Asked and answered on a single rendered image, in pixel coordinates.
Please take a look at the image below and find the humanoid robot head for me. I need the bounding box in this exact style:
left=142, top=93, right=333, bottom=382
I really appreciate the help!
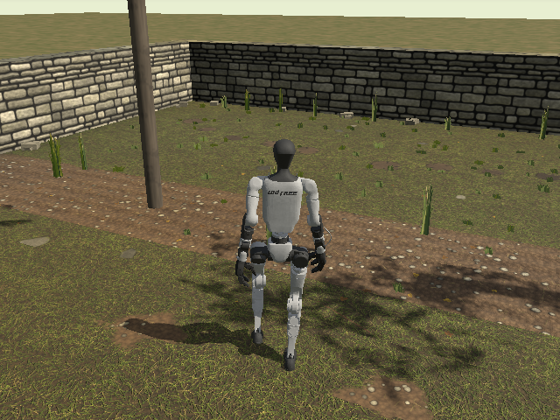
left=268, top=139, right=298, bottom=182

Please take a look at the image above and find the robot left hand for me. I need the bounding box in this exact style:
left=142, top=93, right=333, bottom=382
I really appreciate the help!
left=235, top=260, right=256, bottom=287

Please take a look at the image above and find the robot right upper arm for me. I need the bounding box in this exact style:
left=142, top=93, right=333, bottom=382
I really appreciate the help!
left=301, top=178, right=320, bottom=227

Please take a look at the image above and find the robot right hand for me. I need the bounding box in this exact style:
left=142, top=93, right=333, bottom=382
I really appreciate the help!
left=309, top=249, right=326, bottom=273

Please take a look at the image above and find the robot left forearm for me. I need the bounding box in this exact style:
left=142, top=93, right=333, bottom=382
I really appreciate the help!
left=236, top=213, right=254, bottom=262

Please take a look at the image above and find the left robot thigh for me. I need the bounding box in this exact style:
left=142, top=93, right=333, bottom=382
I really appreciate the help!
left=249, top=241, right=268, bottom=289

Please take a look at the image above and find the robot right forearm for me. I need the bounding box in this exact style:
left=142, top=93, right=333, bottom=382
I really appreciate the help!
left=311, top=214, right=326, bottom=254

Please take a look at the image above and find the robot left upper arm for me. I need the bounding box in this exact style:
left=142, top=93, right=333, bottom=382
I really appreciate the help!
left=245, top=176, right=265, bottom=227

